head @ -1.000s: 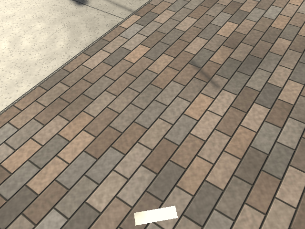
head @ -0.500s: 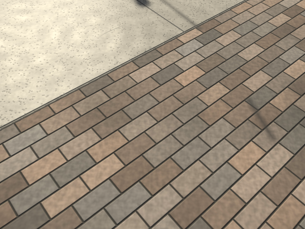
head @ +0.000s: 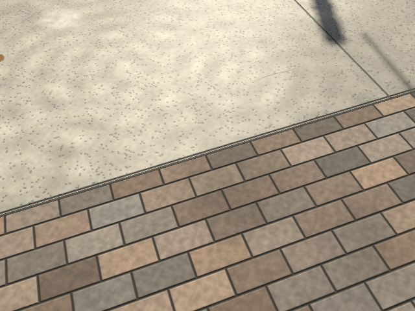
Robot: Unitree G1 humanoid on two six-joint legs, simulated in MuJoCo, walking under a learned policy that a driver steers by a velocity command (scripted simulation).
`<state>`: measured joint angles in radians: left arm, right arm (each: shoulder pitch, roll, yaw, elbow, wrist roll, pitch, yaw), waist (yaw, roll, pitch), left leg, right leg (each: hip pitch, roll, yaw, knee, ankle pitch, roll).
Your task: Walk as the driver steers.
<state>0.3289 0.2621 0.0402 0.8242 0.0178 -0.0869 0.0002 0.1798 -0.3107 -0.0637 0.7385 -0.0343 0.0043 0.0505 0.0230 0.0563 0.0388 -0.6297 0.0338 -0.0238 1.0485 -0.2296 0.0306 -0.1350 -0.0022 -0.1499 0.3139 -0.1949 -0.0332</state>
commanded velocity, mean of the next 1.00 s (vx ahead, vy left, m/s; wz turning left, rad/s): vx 0.09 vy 0.00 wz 0.50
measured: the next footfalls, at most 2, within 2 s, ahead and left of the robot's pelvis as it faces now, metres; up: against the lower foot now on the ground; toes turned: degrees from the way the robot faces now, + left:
left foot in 0.20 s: +0.22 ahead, +0.11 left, +0.00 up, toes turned +9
right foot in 0.72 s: +0.22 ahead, -0.07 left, +0.00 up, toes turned +29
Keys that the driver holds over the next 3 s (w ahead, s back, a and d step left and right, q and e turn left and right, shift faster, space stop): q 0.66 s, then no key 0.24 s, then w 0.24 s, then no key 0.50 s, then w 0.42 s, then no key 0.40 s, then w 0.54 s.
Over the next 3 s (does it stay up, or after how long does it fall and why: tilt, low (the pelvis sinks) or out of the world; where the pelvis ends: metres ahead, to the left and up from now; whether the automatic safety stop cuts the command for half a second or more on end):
stays up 0.56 0.19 0.00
